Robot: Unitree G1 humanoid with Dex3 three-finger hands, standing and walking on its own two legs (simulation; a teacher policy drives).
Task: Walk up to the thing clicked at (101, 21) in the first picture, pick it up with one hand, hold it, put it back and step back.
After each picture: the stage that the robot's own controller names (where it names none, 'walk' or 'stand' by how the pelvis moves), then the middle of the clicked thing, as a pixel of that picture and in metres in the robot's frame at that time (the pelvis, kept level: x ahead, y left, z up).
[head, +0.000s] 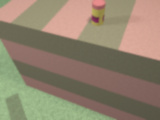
stand; (98, 12) +0.77 -0.04 +0.03
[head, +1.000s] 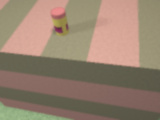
walk; (60, 22) +0.66 +0.16 +0.05
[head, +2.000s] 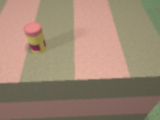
stand; (35, 38) +0.54 +0.23 +0.05
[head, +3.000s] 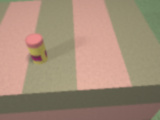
stand; (37, 49) +0.51 +0.22 +0.03
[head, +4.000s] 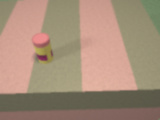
stand; (43, 48) +0.51 +0.20 +0.03
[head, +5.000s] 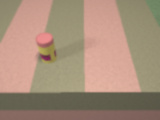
stand; (46, 48) +0.51 +0.18 +0.03
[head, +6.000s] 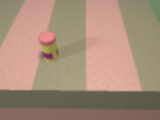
stand; (49, 47) +0.52 +0.18 +0.03
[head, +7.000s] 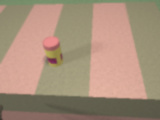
rise first; (53, 52) +0.51 +0.18 +0.03
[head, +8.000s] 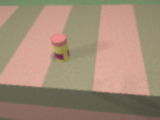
go down; (60, 48) +0.54 +0.17 +0.04
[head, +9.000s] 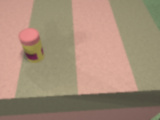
go down; (32, 46) +0.50 +0.18 +0.05
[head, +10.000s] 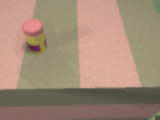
close in; (35, 37) +0.51 +0.17 +0.06
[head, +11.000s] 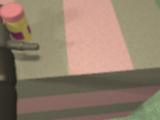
close; (17, 24) +0.53 +0.19 +0.09
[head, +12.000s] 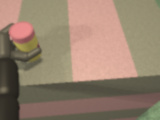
lift; (27, 43) +0.46 +0.17 +0.09
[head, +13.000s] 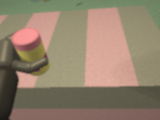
lift; (32, 53) +0.32 +0.16 +0.23
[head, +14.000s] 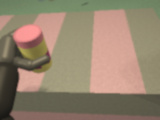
hold; (34, 50) +0.32 +0.16 +0.24
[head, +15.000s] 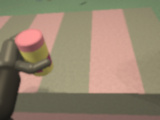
hold; (36, 53) +0.32 +0.15 +0.23
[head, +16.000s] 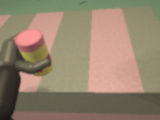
hold; (36, 53) +0.32 +0.16 +0.22
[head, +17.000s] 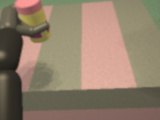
crouch; (34, 20) +0.43 +0.15 +0.26
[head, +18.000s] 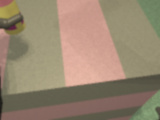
lower; (7, 12) +0.52 +0.18 +0.17
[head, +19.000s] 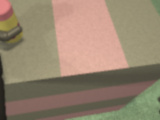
lower; (5, 22) +0.52 +0.18 +0.10
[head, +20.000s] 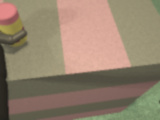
lower; (11, 26) +0.51 +0.18 +0.10
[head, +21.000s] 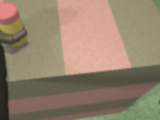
lower; (11, 25) +0.51 +0.18 +0.10
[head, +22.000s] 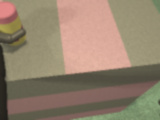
lower; (9, 25) +0.51 +0.18 +0.10
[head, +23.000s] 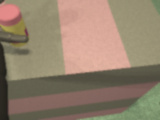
open; (14, 27) +0.51 +0.18 +0.10
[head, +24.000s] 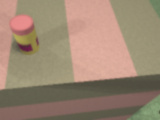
sink last; (26, 36) +0.49 +0.16 +0.08
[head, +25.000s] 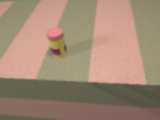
sink last; (57, 43) +0.53 +0.18 +0.08
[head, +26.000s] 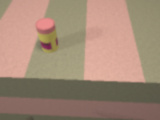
stand; (47, 36) +0.51 +0.17 +0.08
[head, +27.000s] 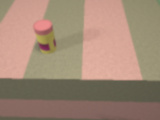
stand; (45, 37) +0.52 +0.17 +0.09
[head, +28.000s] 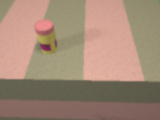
stand; (46, 37) +0.51 +0.17 +0.09
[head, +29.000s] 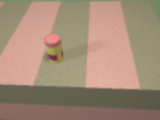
stand; (54, 49) +0.53 +0.16 +0.03
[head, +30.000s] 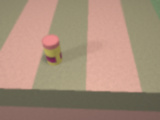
stand; (52, 50) +0.51 +0.16 +0.03
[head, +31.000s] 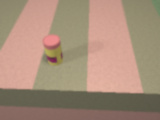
stand; (53, 50) +0.50 +0.16 +0.03
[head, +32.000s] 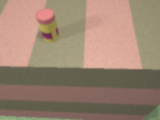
walk; (48, 26) +0.55 +0.17 +0.05
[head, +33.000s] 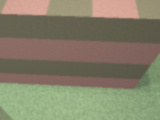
walk; out of the picture +0.80 +0.13 +0.06
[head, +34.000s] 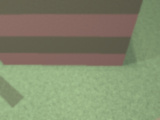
stand; out of the picture +1.12 +0.21 +0.06
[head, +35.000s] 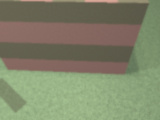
stand; out of the picture +1.12 +0.17 +0.04
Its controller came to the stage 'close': yes
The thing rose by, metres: 0.21
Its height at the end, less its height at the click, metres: +0.00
